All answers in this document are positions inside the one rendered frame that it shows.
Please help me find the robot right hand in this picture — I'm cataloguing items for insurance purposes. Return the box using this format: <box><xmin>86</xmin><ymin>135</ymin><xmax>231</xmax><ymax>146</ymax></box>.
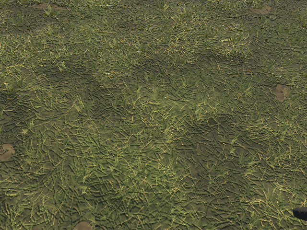
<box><xmin>293</xmin><ymin>207</ymin><xmax>307</xmax><ymax>221</ymax></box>

